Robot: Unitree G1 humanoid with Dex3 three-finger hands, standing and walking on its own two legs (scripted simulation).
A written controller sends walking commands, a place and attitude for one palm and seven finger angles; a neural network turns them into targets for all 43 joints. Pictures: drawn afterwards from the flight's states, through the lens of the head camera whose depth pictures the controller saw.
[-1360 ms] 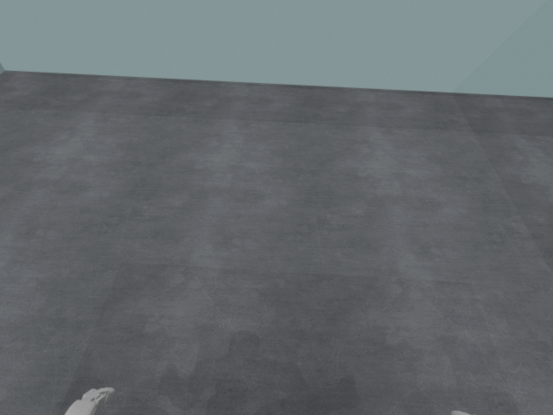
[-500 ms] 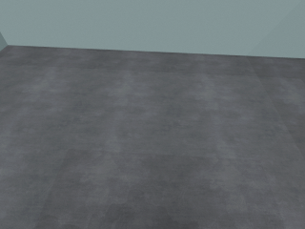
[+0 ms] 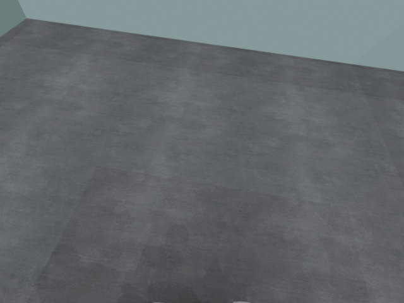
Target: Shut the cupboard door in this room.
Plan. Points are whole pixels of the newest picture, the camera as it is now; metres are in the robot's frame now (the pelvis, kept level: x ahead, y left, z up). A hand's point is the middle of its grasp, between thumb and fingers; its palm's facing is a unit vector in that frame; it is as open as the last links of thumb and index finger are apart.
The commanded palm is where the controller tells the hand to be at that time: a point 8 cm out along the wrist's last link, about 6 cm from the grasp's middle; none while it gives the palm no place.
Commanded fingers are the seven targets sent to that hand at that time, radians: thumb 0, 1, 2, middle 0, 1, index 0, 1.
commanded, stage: turn or walk to find it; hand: left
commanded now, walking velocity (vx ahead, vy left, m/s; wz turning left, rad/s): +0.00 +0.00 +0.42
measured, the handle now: out of the picture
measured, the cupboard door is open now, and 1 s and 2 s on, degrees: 78 78 78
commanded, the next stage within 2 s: stand and wait in 1.26 s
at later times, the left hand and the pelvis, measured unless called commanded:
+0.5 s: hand out of the picture -0.04 +0.17 -0.15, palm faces +0.26 -0.93 -0.27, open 7.4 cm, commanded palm none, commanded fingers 0.00 0.90 0.90 -0.20 -0.30 -0.20 -0.30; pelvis -0.04 -0.04 +0.01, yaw +15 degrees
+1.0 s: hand out of the picture -0.07 +0.22 -0.15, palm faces +0.45 -0.85 -0.26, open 7.4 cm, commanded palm none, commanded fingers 0.00 0.90 0.90 -0.20 -0.30 -0.20 -0.30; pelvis -0.07 -0.01 +0.01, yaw +26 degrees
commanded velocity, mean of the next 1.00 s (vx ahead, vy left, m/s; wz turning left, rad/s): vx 0.00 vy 0.00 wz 0.42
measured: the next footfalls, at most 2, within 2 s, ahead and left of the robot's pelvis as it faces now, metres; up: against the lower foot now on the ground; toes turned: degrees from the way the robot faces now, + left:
right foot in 0.22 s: +0.00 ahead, -0.14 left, +0.00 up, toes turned +6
left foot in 0.64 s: -0.07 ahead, +0.10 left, +0.00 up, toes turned +23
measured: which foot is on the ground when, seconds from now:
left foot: down 0.00-0.22, up 0.24-0.62, down 0.64-1.00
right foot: up 0.00-0.20, down 0.22-0.64, up 0.66-1.00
